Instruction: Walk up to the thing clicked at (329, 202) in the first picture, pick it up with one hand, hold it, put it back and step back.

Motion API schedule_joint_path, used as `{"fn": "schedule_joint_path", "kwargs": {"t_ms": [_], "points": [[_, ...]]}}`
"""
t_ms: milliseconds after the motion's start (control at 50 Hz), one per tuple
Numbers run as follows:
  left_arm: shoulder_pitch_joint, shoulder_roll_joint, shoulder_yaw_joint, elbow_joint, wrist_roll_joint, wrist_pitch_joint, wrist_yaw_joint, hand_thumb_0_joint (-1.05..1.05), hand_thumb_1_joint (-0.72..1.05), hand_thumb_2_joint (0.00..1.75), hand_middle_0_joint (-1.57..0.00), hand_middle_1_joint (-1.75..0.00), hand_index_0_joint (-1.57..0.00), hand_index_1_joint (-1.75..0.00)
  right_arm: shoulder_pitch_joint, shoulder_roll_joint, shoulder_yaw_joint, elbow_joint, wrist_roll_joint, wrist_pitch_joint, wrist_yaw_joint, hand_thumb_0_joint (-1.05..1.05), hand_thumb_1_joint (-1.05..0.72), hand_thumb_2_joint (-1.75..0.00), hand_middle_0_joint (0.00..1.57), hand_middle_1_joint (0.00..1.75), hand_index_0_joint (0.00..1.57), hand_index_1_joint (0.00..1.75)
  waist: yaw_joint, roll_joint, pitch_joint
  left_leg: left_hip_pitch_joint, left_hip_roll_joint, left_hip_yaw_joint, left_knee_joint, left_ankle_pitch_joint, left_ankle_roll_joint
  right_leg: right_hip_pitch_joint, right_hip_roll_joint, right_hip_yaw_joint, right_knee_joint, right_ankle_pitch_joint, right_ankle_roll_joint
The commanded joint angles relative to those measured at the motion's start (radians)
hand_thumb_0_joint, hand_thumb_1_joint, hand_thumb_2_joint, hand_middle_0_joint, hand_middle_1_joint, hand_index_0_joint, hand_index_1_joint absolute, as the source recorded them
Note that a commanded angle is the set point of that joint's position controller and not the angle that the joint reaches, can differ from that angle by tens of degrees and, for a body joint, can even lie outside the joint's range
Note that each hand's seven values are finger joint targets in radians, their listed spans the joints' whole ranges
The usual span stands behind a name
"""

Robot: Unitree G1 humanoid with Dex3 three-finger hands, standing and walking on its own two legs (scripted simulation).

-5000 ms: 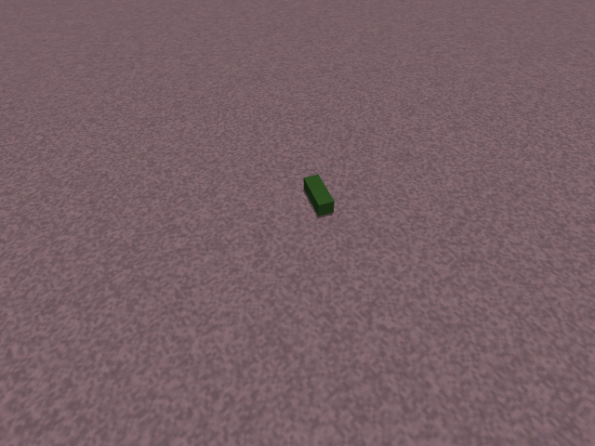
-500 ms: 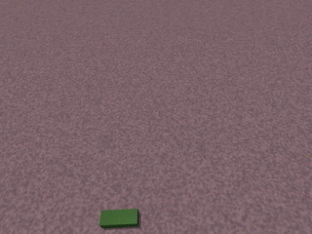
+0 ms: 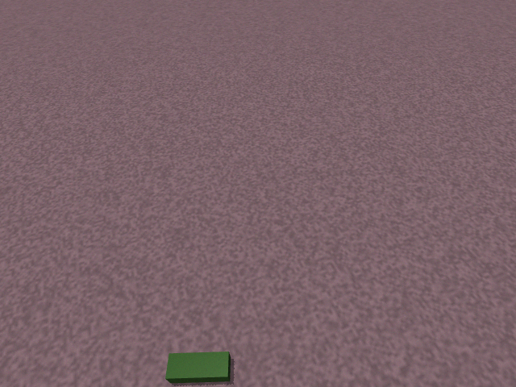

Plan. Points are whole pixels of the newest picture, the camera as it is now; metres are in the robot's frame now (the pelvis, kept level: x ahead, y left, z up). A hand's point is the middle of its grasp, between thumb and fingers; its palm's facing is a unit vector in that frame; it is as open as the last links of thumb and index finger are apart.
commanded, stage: walk up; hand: left
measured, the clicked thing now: (199, 367) +0.33 +0.25 -0.74
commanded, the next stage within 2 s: stand in 0.50 s
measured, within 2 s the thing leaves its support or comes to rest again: neither
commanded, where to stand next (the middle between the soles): +0.02 -0.02 m, yaw +2 degrees
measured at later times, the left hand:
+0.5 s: hand out of the picture +0.09 +0.27 -0.16, palm faces +0.03 -0.95 -0.31, open 7.4 cm
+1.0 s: hand out of the picture +0.06 +0.27 -0.15, palm faces -0.01 -0.94 -0.35, open 7.4 cm
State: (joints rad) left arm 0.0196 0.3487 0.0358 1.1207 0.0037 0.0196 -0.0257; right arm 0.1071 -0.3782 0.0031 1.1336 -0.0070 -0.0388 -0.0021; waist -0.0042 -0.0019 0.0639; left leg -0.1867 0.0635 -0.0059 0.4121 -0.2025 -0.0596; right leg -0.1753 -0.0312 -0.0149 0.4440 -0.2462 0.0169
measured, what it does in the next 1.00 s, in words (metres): stands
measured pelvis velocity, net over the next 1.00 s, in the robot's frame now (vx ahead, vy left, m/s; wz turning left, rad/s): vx -0.01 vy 0.01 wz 0.01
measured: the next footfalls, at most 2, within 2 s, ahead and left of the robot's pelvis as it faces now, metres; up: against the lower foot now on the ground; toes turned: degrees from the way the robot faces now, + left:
none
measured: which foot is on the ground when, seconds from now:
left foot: down 0.00-1.00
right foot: down 0.00-1.00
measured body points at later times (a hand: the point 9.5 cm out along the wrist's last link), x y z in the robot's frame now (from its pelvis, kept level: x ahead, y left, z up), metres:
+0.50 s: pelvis +0.00 +0.01 +0.00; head +0.02 +0.02 +0.45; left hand +0.09 +0.31 -0.13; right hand +0.11 -0.29 -0.12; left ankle +0.01 +0.16 -0.74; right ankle +0.00 -0.13 -0.74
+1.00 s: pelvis -0.01 +0.01 +0.01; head +0.00 +0.01 +0.45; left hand +0.06 +0.32 -0.12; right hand +0.08 -0.29 -0.13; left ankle +0.01 +0.16 -0.74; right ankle +0.00 -0.13 -0.74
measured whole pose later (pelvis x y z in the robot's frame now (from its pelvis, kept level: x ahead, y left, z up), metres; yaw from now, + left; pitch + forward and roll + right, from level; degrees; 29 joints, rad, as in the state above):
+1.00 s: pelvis -0.01 +0.01 +0.01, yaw +1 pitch -3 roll +0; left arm 0.10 0.35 0.00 1.14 0.01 -0.01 -0.01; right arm 0.08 -0.35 -0.01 1.15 -0.01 0.00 0.02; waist 0.00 0.01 0.06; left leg -0.14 0.04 -0.01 0.33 -0.15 -0.04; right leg -0.11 -0.05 -0.02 0.34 -0.18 0.04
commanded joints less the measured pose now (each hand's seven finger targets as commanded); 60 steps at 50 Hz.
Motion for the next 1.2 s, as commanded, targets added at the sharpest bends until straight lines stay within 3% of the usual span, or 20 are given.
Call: {"fn": "schedule_joint_path", "kwargs": {"t_ms": [0, 460, 500, 560, 600, 700, 760, 860, 1020, 1140, 1180], "points": [[-0.061, 0.208, 0.041, -0.068, 0.001, -0.025, 0.013, 0.0, 0.9, 0.9, -0.2, -0.3, -0.2, -0.3, -0.031, -0.209, -0.037, -0.065, -0.001, -0.02, -0.018, 0.0, -0.9, -0.9, 0.2, 0.3, 0.2, 0.3, 0.003, -0.005, -0.153, 0.048, 0.069, -0.031, -0.042, 0.233, 0.07, 0.07, -0.091, 0.07, -0.082, 0.193, -0.042], [-0.005, 0.197, 0.037, -0.052, 0.008, -0.023, 0.016, 0.0, 0.9, 0.9, -0.2, -0.3, -0.2, -0.3, -0.072, -0.198, -0.048, -0.076, -0.002, -0.009, -0.016, 0.0, -0.9, -0.9, 0.2, 0.3, 0.2, 0.3, 0.005, 0.018, -0.108, 0.039, 0.067, -0.061, -0.088, 0.175, 0.075, 0.08, -0.084, 0.041, -0.126, 0.146, -0.027], [0.008, 0.201, 0.028, -0.048, 0.006, -0.041, 0.022, 0.0, 0.9, 0.9, -0.2, -0.3, -0.2, -0.3, -0.096, -0.191, -0.048, -0.08, -0.01, -0.001, -0.01, 0.0, -0.9, -0.9, 0.2, 0.3, 0.2, 0.3, 0.006, 0.039, -0.106, 0.079, 0.075, -0.061, -0.083, 0.261, 0.064, 0.075, -0.103, 0.057, -0.136, 0.237, -0.024], [0.007, 0.204, 0.024, -0.047, 0.007, -0.047, 0.026, 0.0, 0.9, 0.9, -0.2, -0.3, -0.2, -0.3, -0.091, -0.194, -0.049, -0.072, -0.006, 0.007, -0.005, 0.0, -0.9, -0.9, 0.2, 0.3, 0.2, 0.3, 0.003, 0.015, -0.109, 0.079, 0.071, -0.06, -0.093, 0.211, 0.067, 0.083, -0.103, 0.055, -0.152, 0.216, -0.019], [0.008, 0.209, 0.024, -0.046, 0.003, -0.049, 0.027, 0.0, 0.9, 0.9, -0.2, -0.3, -0.2, -0.3, -0.091, -0.192, -0.05, -0.07, -0.004, 0.007, -0.003, 0.0, -0.9, -0.9, 0.2, 0.3, 0.2, 0.3, 0.002, 0.006, -0.132, 0.105, 0.076, -0.06, -0.093, 0.245, 0.066, 0.095, -0.105, 0.054, -0.142, 0.246, -0.021], [0.016, 0.208, 0.017, -0.041, 0.004, -0.049, 0.03, 0.0, 0.9, 0.9, -0.2, -0.3, -0.2, -0.3, -0.094, -0.192, -0.05, -0.062, -0.005, 0.01, 0.0, 0.0, -0.9, -0.9, 0.2, 0.3, 0.2, 0.3, 0.003, 0.003, -0.116, 0.103, 0.075, -0.063, -0.11, 0.214, 0.063, 0.086, -0.103, 0.05, -0.155, 0.199, -0.019], [0.015, 0.21, 0.015, -0.038, 0.005, -0.047, 0.029, 0.0, 0.9, 0.9, -0.2, -0.3, -0.2, -0.3, -0.09, -0.189, -0.049, -0.059, -0.006, 0.015, 0.002, 0.0, -0.9, -0.9, 0.2, 0.3, 0.2, 0.3, 0.001, 0.004, -0.077, 0.066, 0.068, -0.065, -0.133, 0.114, 0.06, 0.065, -0.099, 0.052, -0.171, 0.11, -0.018], [0.021, 0.218, 0.012, -0.041, 0.008, -0.05, 0.028, 0.0, 0.9, 0.9, -0.2, -0.3, -0.2, -0.3, -0.081, -0.189, -0.051, -0.052, -0.006, 0.017, 0.006, 0.0, -0.9, -0.9, 0.2, 0.3, 0.2, 0.3, -0.001, 0.0, -0.075, 0.059, 0.063, -0.07, -0.139, 0.053, 0.061, 0.052, -0.103, 0.061, -0.182, 0.066, -0.018], [0.038, 0.222, 0.012, -0.045, 0.005, -0.051, 0.029, 0.0, 0.9, 0.9, -0.2, -0.3, -0.2, -0.3, -0.071, -0.19, -0.05, -0.05, -0.006, 0.013, 0.007, 0.0, -0.9, -0.9, 0.2, 0.3, 0.2, 0.3, 0.005, 0.002, -0.095, 0.065, 0.07, -0.071, -0.132, 0.121, 0.065, 0.072, -0.107, 0.06, -0.165, 0.125, -0.021], [0.039, 0.217, 0.009, -0.047, 0.006, -0.047, 0.027, 0.0, 0.9, 0.9, -0.2, -0.3, -0.2, -0.3, -0.062, -0.194, -0.049, -0.045, -0.005, 0.014, 0.006, 0.0, -0.9, -0.9, 0.2, 0.3, 0.2, 0.3, 0.002, 0.011, -0.069, 0.056, 0.065, -0.074, -0.142, 0.073, 0.057, 0.04, -0.1, 0.06, -0.169, 0.068, -0.023], [0.04, 0.221, 0.008, -0.048, 0.005, -0.048, 0.027, 0.0, 0.9, 0.9, -0.2, -0.3, -0.2, -0.3, -0.055, -0.192, -0.048, -0.043, -0.005, 0.015, 0.006, 0.0, -0.9, -0.9, 0.2, 0.3, 0.2, 0.3, -0.001, 0.002, -0.082, 0.059, 0.067, -0.073, -0.136, 0.092, 0.061, 0.051, -0.106, 0.067, -0.17, 0.089, -0.026]]}}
